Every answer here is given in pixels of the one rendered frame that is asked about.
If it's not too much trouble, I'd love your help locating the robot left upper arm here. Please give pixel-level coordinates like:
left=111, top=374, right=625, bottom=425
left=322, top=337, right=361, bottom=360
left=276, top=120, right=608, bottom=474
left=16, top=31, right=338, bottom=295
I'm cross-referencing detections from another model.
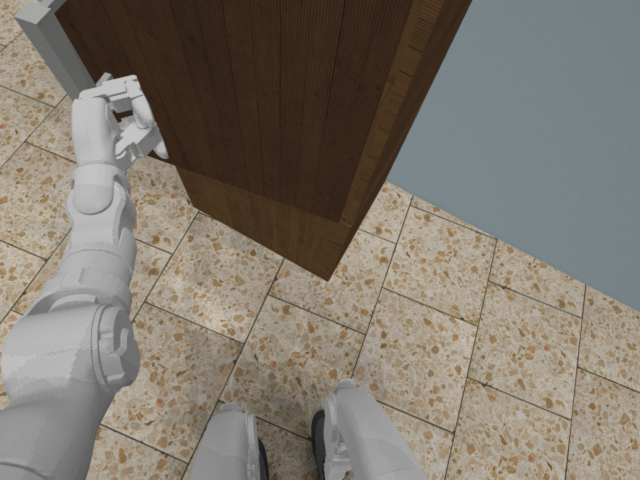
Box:
left=0, top=303, right=141, bottom=480

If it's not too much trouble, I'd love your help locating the robot left forearm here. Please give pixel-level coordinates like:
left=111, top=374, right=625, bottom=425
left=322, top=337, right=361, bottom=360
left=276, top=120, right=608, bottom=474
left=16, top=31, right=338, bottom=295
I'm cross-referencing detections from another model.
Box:
left=1, top=164, right=137, bottom=399

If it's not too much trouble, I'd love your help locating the cupboard door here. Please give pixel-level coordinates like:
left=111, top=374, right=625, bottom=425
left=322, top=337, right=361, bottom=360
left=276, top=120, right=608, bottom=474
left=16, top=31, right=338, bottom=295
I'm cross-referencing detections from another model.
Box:
left=54, top=0, right=414, bottom=223

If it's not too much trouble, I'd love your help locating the right robot foot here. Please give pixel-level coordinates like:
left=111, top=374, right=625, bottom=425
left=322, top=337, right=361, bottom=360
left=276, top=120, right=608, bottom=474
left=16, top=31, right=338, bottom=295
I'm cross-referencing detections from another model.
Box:
left=311, top=410, right=344, bottom=480

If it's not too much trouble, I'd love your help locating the handle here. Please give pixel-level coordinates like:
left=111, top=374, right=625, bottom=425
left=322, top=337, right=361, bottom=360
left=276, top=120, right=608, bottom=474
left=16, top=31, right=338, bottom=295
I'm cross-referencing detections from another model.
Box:
left=13, top=0, right=114, bottom=102

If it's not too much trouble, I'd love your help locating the left robot hand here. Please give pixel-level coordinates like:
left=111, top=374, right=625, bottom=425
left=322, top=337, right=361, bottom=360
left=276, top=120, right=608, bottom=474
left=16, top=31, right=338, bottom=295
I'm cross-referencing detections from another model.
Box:
left=71, top=75, right=169, bottom=176

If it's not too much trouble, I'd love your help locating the robot right thigh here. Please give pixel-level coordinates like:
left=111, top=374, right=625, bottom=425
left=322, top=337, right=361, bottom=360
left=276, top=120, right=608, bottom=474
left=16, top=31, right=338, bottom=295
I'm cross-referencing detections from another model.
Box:
left=324, top=387, right=427, bottom=480

